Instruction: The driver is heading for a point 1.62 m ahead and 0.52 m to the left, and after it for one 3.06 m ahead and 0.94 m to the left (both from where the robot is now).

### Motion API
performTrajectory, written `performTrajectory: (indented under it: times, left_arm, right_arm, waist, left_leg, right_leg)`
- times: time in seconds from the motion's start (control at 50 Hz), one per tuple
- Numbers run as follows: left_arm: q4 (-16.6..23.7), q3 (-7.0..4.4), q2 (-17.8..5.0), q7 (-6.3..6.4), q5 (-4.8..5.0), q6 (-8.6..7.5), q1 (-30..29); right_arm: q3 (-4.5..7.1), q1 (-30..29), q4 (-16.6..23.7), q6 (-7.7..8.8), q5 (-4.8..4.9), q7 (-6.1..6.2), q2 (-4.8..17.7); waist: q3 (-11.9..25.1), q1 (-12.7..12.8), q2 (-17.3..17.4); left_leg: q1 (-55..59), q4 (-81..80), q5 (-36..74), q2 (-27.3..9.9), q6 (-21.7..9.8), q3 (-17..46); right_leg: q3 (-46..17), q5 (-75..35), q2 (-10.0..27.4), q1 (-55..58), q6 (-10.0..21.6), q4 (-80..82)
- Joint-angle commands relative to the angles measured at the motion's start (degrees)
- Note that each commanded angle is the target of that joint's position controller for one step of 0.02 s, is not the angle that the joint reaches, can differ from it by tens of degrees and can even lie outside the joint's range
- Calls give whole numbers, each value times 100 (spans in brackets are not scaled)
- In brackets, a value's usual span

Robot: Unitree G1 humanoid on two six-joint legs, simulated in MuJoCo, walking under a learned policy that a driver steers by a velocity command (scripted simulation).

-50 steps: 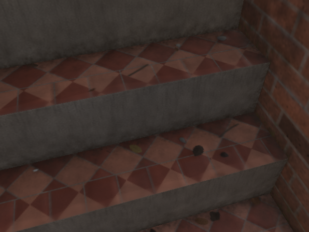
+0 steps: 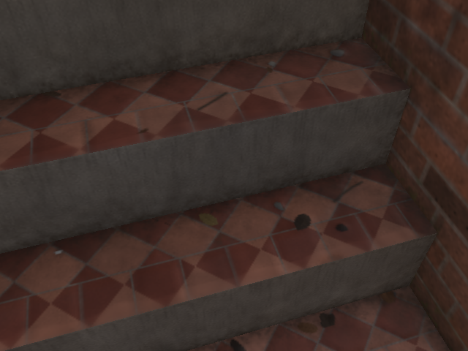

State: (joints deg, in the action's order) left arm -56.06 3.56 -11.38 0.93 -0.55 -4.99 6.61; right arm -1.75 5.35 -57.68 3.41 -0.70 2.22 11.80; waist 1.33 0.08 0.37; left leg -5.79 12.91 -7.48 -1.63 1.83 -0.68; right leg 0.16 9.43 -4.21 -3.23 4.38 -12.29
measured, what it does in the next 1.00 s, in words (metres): stands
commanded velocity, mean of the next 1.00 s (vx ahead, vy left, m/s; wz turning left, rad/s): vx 0.50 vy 0.00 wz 0.00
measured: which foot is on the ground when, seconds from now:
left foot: down 0.00-1.00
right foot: down 0.00-1.00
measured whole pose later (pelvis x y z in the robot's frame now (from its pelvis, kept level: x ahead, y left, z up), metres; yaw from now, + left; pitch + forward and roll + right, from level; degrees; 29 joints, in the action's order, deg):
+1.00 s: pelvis +0.00 +0.00 +0.00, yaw +0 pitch +0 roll +0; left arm -55.2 4.3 -12.3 1.0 -0.6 -4.9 6.0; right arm -2.2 4.8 -57.3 3.3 -0.6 2.0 12.7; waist 1.2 0.0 0.4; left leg -5.7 12.8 -7.5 -1.6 2.0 -0.2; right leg -0.1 9.4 -4.1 -3.1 4.2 -12.2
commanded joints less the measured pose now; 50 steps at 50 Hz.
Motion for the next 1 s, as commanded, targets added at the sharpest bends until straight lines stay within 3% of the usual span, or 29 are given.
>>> performTrajectory:
  times: [0.02,0.12,0.22,0.96,1.0]
  left_arm:
    - [319,-93,-551,11,3,-74,-263]
    - [316,-53,-528,77,-12,-63,-269]
    - [338,-69,-592,5,6,-78,-270]
    - [412,-51,-673,-2,1,-67,-336]
    - [399,-22,-614,59,-14,-56,-332]
  right_arm:
    - [84,-298,306,70,2,10,528]
    - [82,-350,355,46,19,-6,527]
    - [72,-310,313,66,2,3,565]
    - [47,-359,341,65,1,-4,642]
    - [52,-407,391,44,19,-16,618]
  waist:
    - [240,0,-64]
    - [262,1,-69]
    - [232,-3,-69]
    - [276,-5,-72]
    - [303,-2,-89]
  left_leg:
    - [196,-31,787,-605,-188,508]
    - [178,-39,779,-632,-146,514]
    - [198,-33,791,-606,-180,517]
    - [207,-20,841,-603,-164,539]
    - [200,-23,832,-632,-131,542]
  right_leg:
    - [-744,-1389,1091,-97,-158,125]
    - [-743,-1454,1102,-37,-138,141]
    - [-755,-1410,1097,-98,-163,126]
    - [-757,-1522,1111,-48,-179,90]
    - [-750,-1573,1115,2,-160,108]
